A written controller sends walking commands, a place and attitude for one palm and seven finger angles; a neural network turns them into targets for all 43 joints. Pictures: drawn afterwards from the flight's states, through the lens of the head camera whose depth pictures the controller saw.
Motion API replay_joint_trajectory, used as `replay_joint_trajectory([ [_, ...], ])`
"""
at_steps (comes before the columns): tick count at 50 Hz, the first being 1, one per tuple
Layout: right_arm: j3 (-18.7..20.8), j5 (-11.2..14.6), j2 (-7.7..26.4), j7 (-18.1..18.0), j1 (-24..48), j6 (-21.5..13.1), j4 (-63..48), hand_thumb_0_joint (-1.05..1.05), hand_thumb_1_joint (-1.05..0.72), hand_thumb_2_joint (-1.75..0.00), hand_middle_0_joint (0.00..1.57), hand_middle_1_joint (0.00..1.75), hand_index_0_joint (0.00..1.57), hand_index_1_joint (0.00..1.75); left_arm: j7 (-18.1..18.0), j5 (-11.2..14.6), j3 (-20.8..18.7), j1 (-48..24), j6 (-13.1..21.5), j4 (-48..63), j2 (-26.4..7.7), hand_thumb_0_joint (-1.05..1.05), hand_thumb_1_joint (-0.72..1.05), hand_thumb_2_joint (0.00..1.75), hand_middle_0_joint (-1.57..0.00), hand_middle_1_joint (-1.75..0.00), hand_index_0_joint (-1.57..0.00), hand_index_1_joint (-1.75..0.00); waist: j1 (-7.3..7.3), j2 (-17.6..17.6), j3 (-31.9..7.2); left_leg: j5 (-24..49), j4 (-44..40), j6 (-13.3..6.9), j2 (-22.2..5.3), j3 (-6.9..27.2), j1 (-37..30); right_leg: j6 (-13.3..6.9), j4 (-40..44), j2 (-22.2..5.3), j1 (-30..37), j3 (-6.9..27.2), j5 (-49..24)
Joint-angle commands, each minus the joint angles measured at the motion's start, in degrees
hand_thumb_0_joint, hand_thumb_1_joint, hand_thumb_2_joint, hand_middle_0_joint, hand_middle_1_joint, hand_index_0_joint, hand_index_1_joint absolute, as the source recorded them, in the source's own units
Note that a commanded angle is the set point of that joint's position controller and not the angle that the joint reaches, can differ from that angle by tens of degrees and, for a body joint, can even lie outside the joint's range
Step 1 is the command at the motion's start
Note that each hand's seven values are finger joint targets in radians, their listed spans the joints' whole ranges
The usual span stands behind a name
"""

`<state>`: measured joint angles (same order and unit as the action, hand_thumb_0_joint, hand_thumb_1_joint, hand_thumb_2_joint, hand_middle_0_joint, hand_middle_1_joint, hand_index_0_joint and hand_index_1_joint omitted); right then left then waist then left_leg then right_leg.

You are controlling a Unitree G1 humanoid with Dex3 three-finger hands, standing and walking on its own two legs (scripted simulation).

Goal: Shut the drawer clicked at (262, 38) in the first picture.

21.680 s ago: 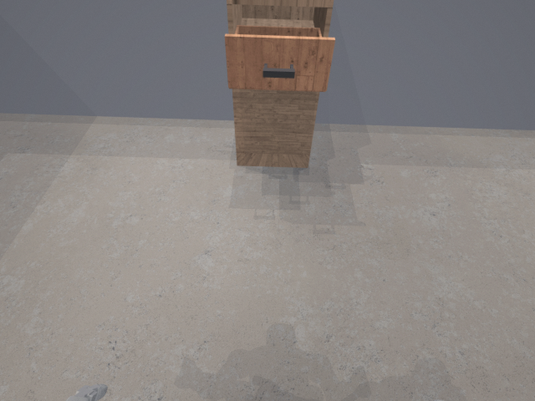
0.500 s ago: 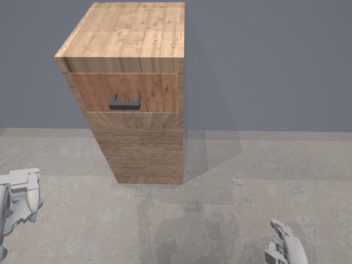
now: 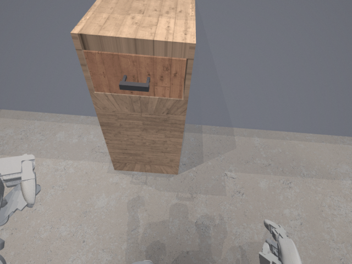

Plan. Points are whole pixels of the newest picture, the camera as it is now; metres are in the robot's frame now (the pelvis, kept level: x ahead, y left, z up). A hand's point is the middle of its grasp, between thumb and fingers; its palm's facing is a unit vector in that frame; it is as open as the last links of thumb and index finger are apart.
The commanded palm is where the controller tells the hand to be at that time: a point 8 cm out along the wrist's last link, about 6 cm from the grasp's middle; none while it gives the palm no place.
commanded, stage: step back with the hand held close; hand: left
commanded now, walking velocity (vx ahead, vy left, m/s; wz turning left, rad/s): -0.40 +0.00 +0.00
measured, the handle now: (135, 82) +0.70 +0.19 -0.02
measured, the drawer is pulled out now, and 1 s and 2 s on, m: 0.00 0.00 0.00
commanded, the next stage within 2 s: stop stepping back and stand still in 0.38 s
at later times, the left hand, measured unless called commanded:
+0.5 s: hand out of the picture +0.09 +0.16 +0.19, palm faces +0.11 -0.77 -0.63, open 3.3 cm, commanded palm +0.03 +0.23 +0.19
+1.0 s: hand out of the picture -0.01 +0.22 +0.19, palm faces +0.41 -0.82 -0.40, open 3.3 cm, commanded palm -0.07 +0.26 +0.19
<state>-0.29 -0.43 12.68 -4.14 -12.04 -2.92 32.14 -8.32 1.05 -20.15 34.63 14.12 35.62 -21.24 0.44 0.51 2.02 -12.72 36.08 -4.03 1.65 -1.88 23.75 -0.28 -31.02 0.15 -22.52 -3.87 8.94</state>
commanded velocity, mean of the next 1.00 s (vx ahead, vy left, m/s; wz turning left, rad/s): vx -0.07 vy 0.02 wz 0.00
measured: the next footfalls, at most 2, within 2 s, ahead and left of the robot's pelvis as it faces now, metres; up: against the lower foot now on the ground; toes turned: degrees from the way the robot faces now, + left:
right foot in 0.34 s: -0.14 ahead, -0.12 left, +0.00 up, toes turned +5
left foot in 0.60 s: -0.05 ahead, +0.05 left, +0.00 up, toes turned -1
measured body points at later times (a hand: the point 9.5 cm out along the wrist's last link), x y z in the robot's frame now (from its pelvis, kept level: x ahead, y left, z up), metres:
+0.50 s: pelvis -0.12 -0.04 +0.00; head -0.05 -0.03 +0.45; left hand +0.08 +0.20 +0.23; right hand +0.07 -0.27 -0.08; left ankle +0.02 +0.06 -0.71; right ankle -0.23 -0.12 -0.72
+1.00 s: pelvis -0.20 -0.02 +0.00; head -0.21 +0.00 +0.45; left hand -0.04 +0.26 +0.21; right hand -0.07 -0.28 -0.07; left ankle -0.18 +0.10 -0.73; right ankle -0.23 -0.11 -0.72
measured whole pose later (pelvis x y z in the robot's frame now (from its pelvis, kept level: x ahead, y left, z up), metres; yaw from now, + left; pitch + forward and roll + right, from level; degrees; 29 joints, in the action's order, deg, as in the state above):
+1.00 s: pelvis -0.20 -0.02 +0.00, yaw +1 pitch +0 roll +0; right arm 0.2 0.0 12.7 -5.5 -17.2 -5.1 35.7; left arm -9.3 1.5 -21.9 33.9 13.7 33.3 -22.5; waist 1.6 2.5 -2.9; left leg -17.1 33.3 -1.0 -1.3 -1.4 17.5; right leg -1.8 -35.1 0.3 -13.6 -3.8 22.0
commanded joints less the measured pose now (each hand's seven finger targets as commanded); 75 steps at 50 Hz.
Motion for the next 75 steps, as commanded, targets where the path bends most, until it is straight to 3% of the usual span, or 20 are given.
replay_joint_trajectory([
  [1, 3.46, -0.08, 8.27, -1.34, 6.72, -4.39, -9.83, 0.00, -0.90, -0.90, 0.20, 0.30, 0.20, 0.30, -1.67, -1.14, -9.75, -0.90, 4.47, 13.84, -11.33, 0.00, 0.90, 0.90, -1.40, -1.60, -1.40, -1.60, -0.27, -17.87, -6.46, -27.99, -29.22, -3.56, -16.06, 22.61, 20.66, 1.49, -15.21, 3.39, 21.42, 4.62, 5.33],
  [7, 4.21, -0.72, 6.79, -0.85, 4.70, -6.35, -8.18, 0.00, -0.90, -0.90, 0.20, 0.30, 0.20, 0.30, -1.06, -0.06, -9.57, 3.16, 4.92, 9.69, -9.53, 0.00, 0.90, 0.90, -1.40, -1.60, -1.40, -1.60, -0.40, -6.46, -6.14, -9.11, -23.38, -4.34, -15.64, 18.77, 6.98, 0.79, -11.60, 3.77, 12.26, 6.00, 15.73],
  [16, 3.68, -2.11, 7.22, 2.13, 3.04, -6.88, -3.56, 0.00, -0.90, -0.90, 0.20, 0.30, 0.20, 0.30, 1.12, 2.22, -10.37, 3.67, 6.63, 17.19, -14.35, 0.00, 0.90, 0.90, -1.40, -1.60, -1.40, -1.60, -1.62, -12.97, -26.88, 55.32, -10.35, -1.06, -13.13, 11.10, -39.12, 1.12, 5.41, 4.21, 1.35, 4.71, 12.17],
  [19, 3.51, -1.20, 7.04, 2.70, 6.18, -5.44, -7.27, 0.00, -0.90, -0.90, 0.20, 0.30, 0.20, 0.30, 1.54, 4.01, -15.50, 7.18, 6.26, 20.84, -17.50, 0.00, 0.90, 0.90, -1.40, -1.60, -1.40, -1.60, -2.94, -11.27, -28.35, 44.33, -9.80, -1.15, -13.22, 8.39, -31.41, 1.62, 8.00, 2.68, 8.27, 4.49, 7.63],
  [22, 2.11, 1.92, 4.80, 2.07, 8.92, -2.15, -11.34, 0.00, -0.90, -0.90, 0.20, 0.30, 0.20, 0.30, 1.39, 5.96, -20.58, 11.18, 6.09, 18.56, -19.77, 0.00, 0.90, 0.90, -1.40, -1.60, -1.40, -1.60, -2.52, 12.52, -21.72, 7.81, 1.74, 3.70, -2.63, -1.85, -12.34, 3.67, 13.17, -10.34, 13.23, 9.01, -37.13],
  [24, 2.66, 3.61, 5.26, 1.20, 11.42, -2.04, -10.88, 0.00, -0.90, -0.90, 0.20, 0.30, 0.20, 0.30, 1.13, 5.50, -19.79, 12.40, 4.98, 11.16, -17.03, 0.00, 0.90, 0.90, -1.40, -1.60, -1.40, -1.60, -2.61, 14.16, -12.40, -11.07, 16.85, 3.36, 0.42, 2.02, 3.74, 3.23, 9.40, -15.59, 10.77, 9.53, -47.90],
  [27, 1.58, 2.04, 3.90, -0.15, 10.39, -1.41, -8.74, 0.00, -0.90, -0.90, 0.20, 0.30, 0.20, 0.30, 1.22, 4.90, -14.74, 10.17, 1.58, 4.35, -11.63, 0.00, 0.90, 0.90, -1.40, -1.60, -1.40, -1.60, 0.38, -0.57, -8.45, 1.05, 1.17, 3.08, -1.91, -0.34, -2.86, -1.18, 4.91, -11.77, 10.22, 9.23, -39.30],
  [32, 2.82, 2.97, 8.16, -0.59, 3.43, -3.53, -6.53, 0.00, -0.90, -0.90, 0.20, 0.30, 0.20, 0.30, -0.12, 2.54, -4.99, 0.32, -0.43, 2.33, -8.79, 0.00, 0.90, 0.90, -1.40, -1.60, -1.40, -1.60, 0.24, -2.11, -11.32, 29.62, -8.04, -4.02, -10.76, 7.30, -23.36, 7.65, -6.04, -3.44, -1.05, 6.57, -8.76],
  [35, 2.74, 1.77, 8.21, -0.55, 6.26, -3.34, -8.55, 0.00, -0.90, -0.90, 0.20, 0.30, 0.20, 0.30, -0.19, 1.17, -3.73, -2.43, -1.05, 8.74, -9.43, 0.00, 0.90, 0.90, -1.40, -1.60, -1.40, -1.60, -0.62, -1.81, -6.37, 3.76, -12.60, -2.72, -10.41, 11.66, -5.20, 2.89, 3.94, -3.35, 9.07, 7.31, 12.96],
  [37, 3.11, 1.24, 7.05, -0.57, 7.64, -2.87, -9.20, 0.00, -0.90, -0.90, 0.20, 0.30, 0.20, 0.30, -0.47, 0.37, -5.62, -3.98, -0.41, 11.46, -11.75, 0.00, 0.90, 0.90, -1.40, -1.60, -1.40, -1.60, 0.25, 7.01, 0.43, -10.69, -0.51, 1.41, -2.28, 5.84, 2.61, -3.91, 19.77, -12.44, 4.72, 21.52, 28.81],
  [40, 3.61, 1.22, 7.48, 0.05, 5.96, -3.72, -6.59, 0.00, -0.90, -0.90, 0.20, 0.30, 0.20, 0.30, -1.02, 0.77, -7.21, -4.36, 1.11, 11.96, -12.45, 0.00, 0.90, 0.90, -1.40, -1.60, -1.40, -1.60, 0.35, 4.33, 1.71, -5.28, 20.63, 3.27, -2.08, 4.32, 4.27, -7.18, 22.53, -19.04, 0.89, 23.98, 19.38],
  [46, 2.31, 0.36, 5.22, -1.68, 3.44, -5.11, -5.49, 0.00, -0.90, -0.90, 0.20, 0.30, 0.20, 0.30, -1.73, 0.82, -5.67, -2.31, 1.56, 5.21, -8.34, 0.00, 0.90, 0.90, -1.40, -1.60, -1.40, -1.60, 0.88, -2.15, 1.08, -5.92, -7.86, 1.90, -4.08, -0.39, -9.79, -6.62, 12.51, -11.16, 0.40, 10.06, 23.64],
  [49, 2.29, 0.56, 7.03, -1.83, 2.34, -6.40, -6.61, 0.00, -0.90, -0.90, 0.20, 0.30, 0.20, 0.30, -2.10, 0.73, -6.13, -3.65, 2.58, 9.66, -8.58, 0.00, 0.90, 0.90, -1.40, -1.60, -1.40, -1.60, 0.79, -18.53, -3.00, -9.18, -19.50, -5.29, -17.41, 23.51, -16.90, -0.01, -9.64, 0.17, -5.07, 1.76, 16.67],
  [57, 1.92, 0.56, 6.19, 0.14, 3.79, -7.08, -5.35, 0.00, -0.90, -0.90, 0.20, 0.30, 0.20, 0.30, -1.05, 1.12, -7.08, 3.96, 0.27, 9.32, -9.18, 0.00, 0.90, 0.90, -1.40, -1.60, -1.40, -1.60, 0.00, -5.60, -6.42, -0.92, -10.25, -0.64, -11.11, 5.58, -2.92, -0.31, 4.23, -0.52, 14.56, 1.79, 8.54],
  [61, 2.54, 0.06, 5.14, 0.09, 5.42, -5.40, -4.44, 0.00, -0.90, -0.90, 0.20, 0.30, 0.20, 0.30, -1.54, 1.11, -8.72, -3.35, -0.66, 9.05, -11.40, 0.00, 0.90, 0.90, -1.40, -1.60, -1.40, -1.60, -0.10, 9.33, 0.75, -14.08, 16.39, 3.34, -2.50, -0.25, 4.65, -10.25, 22.74, -17.05, 3.15, 29.98, 34.64],
  [66, 1.14, 0.04, 3.85, -0.55, 5.09, -5.21, -4.29, 0.00, -0.90, -0.90, 0.20, 0.30, 0.20, 0.30, -1.78, 0.77, -7.23, -2.22, 0.45, 9.13, -9.40, 0.00, 0.90, 0.90, -1.40, -1.60, -1.40, -1.60, 1.08, 2.08, -3.22, -3.61, -5.62, 2.63, -4.36, -0.26, -10.03, -6.46, 11.13, -11.44, 2.85, 11.04, 13.23],
  [67, 4.50, -0.49, 10.02, 5.92, -2.23, -6.09, 11.08, 0.00, -0.90, -0.90, 0.20, 0.30, 0.20, 0.30, 6.74, -4.26, 14.48, -9.22, -9.24, -38.94, 3.72, 0.00, 0.90, 0.90, -1.40, -1.60, -1.40, -1.60, 5.19, -6.52, -1.39, 12.58, -0.27, 0.61, -9.53, 8.27, -12.27, -2.47, -9.10, -10.47, -9.63, 1.56, -2.81],
  [69, 3.84, -0.99, 10.69, 4.74, -2.75, -0.82, 6.15, 0.00, -0.90, -0.90, 0.20, 0.30, 0.20, 0.30, 7.59, -2.98, 13.54, -7.09, -15.28, -38.20, 5.74, 0.00, 0.90, 0.90, -1.32, -1.51, -1.32, -1.51, 3.59, -16.90, -1.07, 19.31, -13.03, -7.10, -19.75, 23.60, -6.43, 1.54, -26.98, -0.67, -11.93, 4.08, 24.08],
  [72, 3.11, -3.11, 9.24, 3.61, -2.73, -1.28, 4.53, 0.00, -0.90, -0.90, 0.20, 0.30, 0.20, 0.30, 7.58, -3.03, 14.80, -15.92, -14.07, -44.09, 5.28, 0.00, 0.90, 0.90, -1.20, -1.38, -1.20, -1.38, 2.53, 3.25, -7.23, 38.55, -9.32, -9.65, -19.31, 25.71, -10.88, 1.33, -28.81, -1.48, -9.89, 8.04, 23.43],
  [75, 2.95, -2.44, 10.39, 3.00, 0.52, 0.17, 6.48, 0.00, -0.90, -0.90, 0.20, 0.30, 0.20, 0.30, 7.43, -2.58, 15.58, -15.25, -14.13, -56.91, 4.59, 0.00, 0.90, 0.90, -1.08, -1.25, -1.08, -1.25, -1.20, 1.22, -10.22, 38.68, -6.26, -5.24, -14.47, 14.09, -11.50, 1.43, -10.16, -0.78, 3.75, 4.63, 14.08],
])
